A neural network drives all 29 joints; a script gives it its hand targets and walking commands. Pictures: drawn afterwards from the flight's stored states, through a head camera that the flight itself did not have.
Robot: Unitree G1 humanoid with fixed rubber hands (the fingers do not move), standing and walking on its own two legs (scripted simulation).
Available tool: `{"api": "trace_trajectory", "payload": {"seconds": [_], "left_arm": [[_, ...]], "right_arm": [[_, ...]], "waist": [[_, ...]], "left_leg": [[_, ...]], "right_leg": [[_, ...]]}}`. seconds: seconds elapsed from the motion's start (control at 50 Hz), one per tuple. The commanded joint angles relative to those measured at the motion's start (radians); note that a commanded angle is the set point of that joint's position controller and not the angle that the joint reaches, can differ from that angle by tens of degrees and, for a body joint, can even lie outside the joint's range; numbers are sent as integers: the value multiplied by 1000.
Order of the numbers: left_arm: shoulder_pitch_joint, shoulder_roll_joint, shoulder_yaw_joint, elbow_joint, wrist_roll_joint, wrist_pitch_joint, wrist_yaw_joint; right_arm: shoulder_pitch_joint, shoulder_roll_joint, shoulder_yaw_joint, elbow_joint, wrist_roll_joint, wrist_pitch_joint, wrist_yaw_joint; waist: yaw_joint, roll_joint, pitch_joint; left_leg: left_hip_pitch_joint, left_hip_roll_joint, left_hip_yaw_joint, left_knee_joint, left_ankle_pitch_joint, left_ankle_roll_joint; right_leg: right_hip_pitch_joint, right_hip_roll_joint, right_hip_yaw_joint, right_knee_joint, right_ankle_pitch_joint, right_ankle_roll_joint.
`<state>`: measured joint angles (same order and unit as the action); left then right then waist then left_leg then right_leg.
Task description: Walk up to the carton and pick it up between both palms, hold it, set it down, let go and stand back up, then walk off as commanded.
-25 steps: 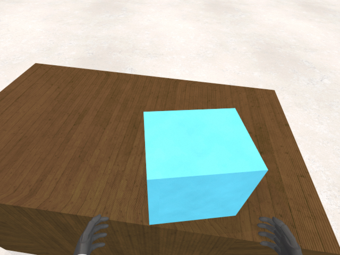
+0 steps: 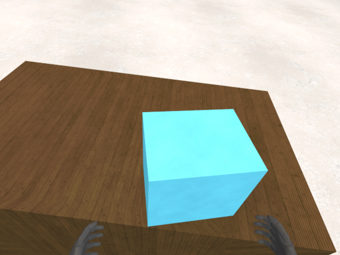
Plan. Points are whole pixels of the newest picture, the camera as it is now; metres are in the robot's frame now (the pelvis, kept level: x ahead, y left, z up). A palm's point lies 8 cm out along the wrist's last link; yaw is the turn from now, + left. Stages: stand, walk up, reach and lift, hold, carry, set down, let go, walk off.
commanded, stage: set down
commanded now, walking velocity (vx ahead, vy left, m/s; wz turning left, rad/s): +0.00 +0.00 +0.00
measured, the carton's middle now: (190, 167) +0.36 -0.04 +0.01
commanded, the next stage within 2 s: let go in 0.08 s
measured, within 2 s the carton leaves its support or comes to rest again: neither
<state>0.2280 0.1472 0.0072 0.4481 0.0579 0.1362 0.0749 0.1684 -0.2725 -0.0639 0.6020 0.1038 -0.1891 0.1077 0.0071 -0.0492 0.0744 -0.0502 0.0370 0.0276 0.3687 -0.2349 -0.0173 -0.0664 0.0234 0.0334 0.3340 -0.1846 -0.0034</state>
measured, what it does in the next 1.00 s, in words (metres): stands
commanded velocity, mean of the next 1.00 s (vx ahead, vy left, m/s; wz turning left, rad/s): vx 0.00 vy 0.00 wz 0.00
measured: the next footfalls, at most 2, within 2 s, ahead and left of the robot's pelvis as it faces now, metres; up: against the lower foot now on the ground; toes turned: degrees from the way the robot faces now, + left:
none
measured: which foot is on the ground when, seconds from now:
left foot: down 0.00-1.00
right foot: down 0.00-1.00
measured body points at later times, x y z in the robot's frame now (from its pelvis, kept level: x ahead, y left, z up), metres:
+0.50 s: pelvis -0.01 +0.01 +0.00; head -0.02 +0.03 +0.45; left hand +0.17 +0.22 -0.10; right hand +0.19 -0.25 -0.04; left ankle -0.02 +0.13 -0.75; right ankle +0.00 -0.12 -0.75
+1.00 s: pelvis -0.02 +0.01 -0.01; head -0.03 +0.00 +0.44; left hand +0.09 +0.31 -0.11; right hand +0.20 -0.26 -0.04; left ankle -0.02 +0.13 -0.75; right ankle +0.00 -0.12 -0.75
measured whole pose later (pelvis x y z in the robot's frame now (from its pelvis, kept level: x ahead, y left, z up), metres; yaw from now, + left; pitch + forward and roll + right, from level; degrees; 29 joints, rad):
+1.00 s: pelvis -0.02 +0.01 -0.01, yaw +1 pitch -3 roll -1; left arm 0.16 0.34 0.06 0.88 0.04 0.00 -0.04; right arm 0.18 -0.37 -0.01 0.50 -0.02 -0.12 0.00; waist 0.03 0.02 0.02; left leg -0.17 0.03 0.01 0.48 -0.26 -0.01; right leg -0.17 0.01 0.01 0.44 -0.21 0.01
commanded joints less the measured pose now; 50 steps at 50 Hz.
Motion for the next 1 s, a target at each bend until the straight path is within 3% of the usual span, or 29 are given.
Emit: {"api": "trace_trajectory", "payload": {"seconds": [0.0,0.02,0.06,0.08,0.14,0.2,0.24,0.32,0.36,0.5,0.52,0.54,0.56,0.6,0.64,0.68,0.72,0.74,0.76,0.8,0.82,0.84,0.86,0.9,0.92,0.94,0.96,0.98], "left_arm": [[-81,70,21,-130,0,-21,-7],[-96,78,32,-115,5,-16,-8],[-99,72,23,-37,10,-7,-25],[-106,73,22,-56,9,-7,-20],[-119,81,31,-5,13,-5,-37],[-146,81,27,-30,13,-9,-34],[-149,70,25,-50,20,-16,-26],[-158,68,21,-3,17,-17,-33],[-158,71,24,23,23,-7,-36],[-183,60,13,8,20,-8,-38],[-186,64,24,3,19,-6,-38],[-189,64,28,8,29,-6,-36],[-104,322,111,100,-24,-68,-53],[-137,300,99,127,-28,-94,-63],[-132,286,98,167,-22,-119,-71],[-136,290,92,192,-19,-136,-83],[-172,271,86,221,-17,-146,-95],[-156,289,89,230,-22,-152,-103],[-158,279,80,251,-20,-152,-108],[-153,293,80,271,-23,-157,-118],[-176,316,83,281,-22,-152,-115],[-166,303,78,291,-20,-148,-116],[-164,340,88,302,-23,-152,-118],[-139,336,80,337,-22,-152,-116],[-168,344,85,342,-18,-154,-116],[-148,336,81,347,-16,-159,-111],[-151,362,77,349,-18,-157,-114],[-172,387,85,367,-13,-160,-112]], "right_arm": [[-13,-40,46,14,-34,57,1],[-10,-29,44,35,-39,63,-5],[-5,-5,53,78,-56,77,-12],[-13,-15,50,60,-54,78,-9],[-13,-1,52,83,-70,85,-26],[-35,-5,45,92,-70,87,-25],[-31,-14,51,105,-67,79,-18],[-45,-11,58,111,-73,76,-28],[-49,-6,54,114,-76,74,-32],[-50,-8,42,109,-104,75,-42],[-64,-4,43,91,-108,80,-45],[-54,-10,40,94,-105,82,-45],[-4,-275,-34,22,-162,113,-105],[2,-265,-41,8,-161,125,-119],[4,-229,-27,-10,-157,125,-124],[-12,-228,-16,-27,-145,119,-122],[-3,-242,-11,-41,-140,119,-124],[-11,-245,-12,-52,-142,119,-119],[-17,-254,-14,-58,-141,125,-125],[3,-268,-17,-58,-142,128,-126],[9,-258,-14,-63,-135,129,-128],[4,-280,-16,-70,-142,128,-127],[13,-251,-8,-69,-131,125,-126],[24,-280,-7,-62,-138,124,-130],[33,-281,-6,-59,-139,127,-126],[22,-280,-8,-61,-138,126,-127],[27,-281,-8,-60,-142,125,-126],[35,-283,-4,-46,-137,129,-127]], "waist": [[23,142,-9],[28,161,-5],[8,140,34],[12,173,17],[5,156,42],[5,183,51],[13,204,22],[-2,174,18],[4,187,37],[-11,174,43],[-2,146,56],[-5,165,67],[0,86,28],[-3,110,55],[-3,99,7],[13,149,-36],[3,133,-51],[15,160,-63],[7,154,-57],[16,157,-55],[-3,152,-34],[6,149,-25],[4,125,-50],[4,133,-18],[7,103,-51],[6,129,-29],[4,111,-36],[-15,104,-32]], "left_leg": [[19,-30,24,-45,130,-29],[14,-33,31,-42,134,-33],[12,-30,31,-45,101,-29],[14,-29,28,-39,130,-37],[17,-29,24,-32,143,-29],[3,-17,17,-43,127,-39],[12,-5,4,-33,207,-50],[18,-11,8,-29,180,-46],[11,-17,12,-28,141,-39],[0,-12,11,-38,94,-26],[-17,-14,17,-42,68,-21],[-25,-11,16,-49,71,-22],[-139,67,-67,-9,145,29],[-183,57,-69,-24,41,39],[-156,84,-97,-34,-20,47],[-154,79,-94,-30,-68,45],[-156,72,-94,-13,-29,48],[-135,74,-90,6,-19,50],[-124,72,-76,6,0,47],[-147,81,-97,1,3,55],[-158,78,-99,-5,6,53],[-165,86,-114,-2,20,57],[-158,94,-115,-8,-3,58],[-153,91,-119,-17,-19,61],[-154,99,-132,-20,-17,61],[-160,97,-128,0,-9,61],[-152,83,-123,-5,-7,61],[-146,82,-112,-3,-18,53]], "right_leg": [[-82,-18,-28,-71,39,-68],[-81,-21,-27,-65,41,-67],[-94,-25,-23,-77,4,-66],[-92,-21,-29,-63,29,-71],[-99,-26,-26,-60,36,-68],[-86,-17,-34,-47,17,-68],[-67,-5,-40,-30,32,-70],[-73,-8,-38,-36,17,-71],[-79,-18,-32,-37,8,-72],[-77,-16,-35,-21,-11,-67],[-79,-20,-34,-20,-23,-64],[-61,-17,-33,-17,-20,-69],[-103,-95,45,43,42,-27],[-105,-99,62,13,-5,-12],[-124,-90,58,25,-43,-13],[-108,-95,62,22,-23,-15],[-109,-96,61,34,4,-11],[-124,-97,69,27,-12,-16],[-145,-100,69,14,-8,-23],[-125,-103,73,16,9,-30],[-135,-100,73,22,15,-28],[-135,-97,63,27,48,-28],[-127,-95,71,32,19,-29],[-164,-92,71,25,-9,-34],[-127,-94,59,31,-22,-32],[-153,-97,69,25,-12,-38],[-150,-101,65,18,-14,-37],[-170,-104,80,16,-32,-34]]}}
